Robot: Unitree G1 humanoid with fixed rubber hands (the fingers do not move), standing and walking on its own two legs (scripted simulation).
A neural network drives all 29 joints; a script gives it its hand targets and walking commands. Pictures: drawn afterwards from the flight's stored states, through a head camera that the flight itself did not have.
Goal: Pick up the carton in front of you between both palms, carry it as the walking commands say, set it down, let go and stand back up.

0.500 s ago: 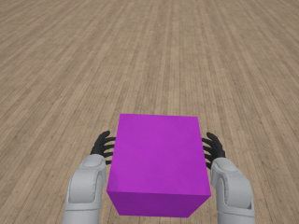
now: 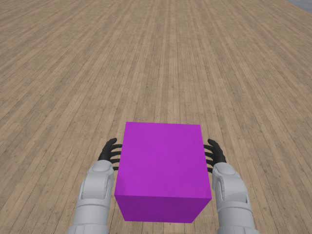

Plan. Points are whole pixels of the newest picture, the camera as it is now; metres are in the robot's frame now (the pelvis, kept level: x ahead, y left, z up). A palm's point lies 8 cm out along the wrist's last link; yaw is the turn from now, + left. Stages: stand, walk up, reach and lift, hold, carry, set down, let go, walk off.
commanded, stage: carry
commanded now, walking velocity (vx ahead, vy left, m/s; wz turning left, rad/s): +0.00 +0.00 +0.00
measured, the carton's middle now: (160, 175) +0.30 +0.00 -0.04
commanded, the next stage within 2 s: hold in 0.84 s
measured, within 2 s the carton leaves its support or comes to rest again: neither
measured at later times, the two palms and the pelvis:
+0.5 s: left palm (101, 174) +0.26 +0.15 +0.04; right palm (219, 176) +0.26 -0.15 +0.05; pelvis -0.03 +0.00 +0.00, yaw +0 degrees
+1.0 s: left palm (103, 178) +0.25 +0.14 +0.04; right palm (224, 182) +0.24 -0.15 +0.05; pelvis -0.03 +0.00 +0.01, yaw -2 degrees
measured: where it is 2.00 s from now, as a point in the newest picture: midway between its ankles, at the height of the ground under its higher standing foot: outside the picture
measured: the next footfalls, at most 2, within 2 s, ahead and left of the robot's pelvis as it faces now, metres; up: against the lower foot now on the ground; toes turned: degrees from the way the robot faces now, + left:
none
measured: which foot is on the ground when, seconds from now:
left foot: down 0.00-1.00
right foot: down 0.00-1.00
